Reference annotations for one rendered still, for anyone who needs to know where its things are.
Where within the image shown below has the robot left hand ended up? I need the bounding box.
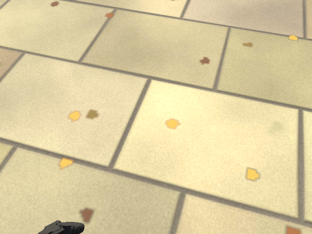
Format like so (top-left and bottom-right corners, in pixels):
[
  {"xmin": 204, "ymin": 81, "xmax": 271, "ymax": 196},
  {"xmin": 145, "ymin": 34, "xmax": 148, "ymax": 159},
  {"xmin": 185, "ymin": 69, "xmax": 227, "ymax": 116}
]
[{"xmin": 38, "ymin": 220, "xmax": 85, "ymax": 234}]

